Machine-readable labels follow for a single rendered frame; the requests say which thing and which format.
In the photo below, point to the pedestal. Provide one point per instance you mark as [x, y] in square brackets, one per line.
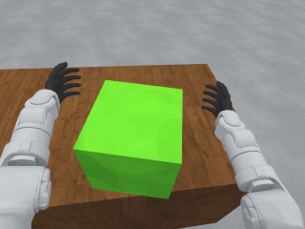
[205, 190]

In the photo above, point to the left robot forearm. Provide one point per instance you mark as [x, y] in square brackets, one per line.
[31, 136]

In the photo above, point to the left robot hand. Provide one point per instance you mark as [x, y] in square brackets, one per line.
[56, 80]

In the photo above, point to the right robot upper arm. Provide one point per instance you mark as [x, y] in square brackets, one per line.
[271, 209]

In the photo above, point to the left robot upper arm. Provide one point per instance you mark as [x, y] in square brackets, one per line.
[24, 191]

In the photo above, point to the right robot hand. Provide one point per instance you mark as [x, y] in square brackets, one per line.
[223, 99]

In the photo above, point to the right robot forearm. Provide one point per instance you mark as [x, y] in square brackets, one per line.
[252, 172]

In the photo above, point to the carton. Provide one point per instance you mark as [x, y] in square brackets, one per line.
[131, 141]

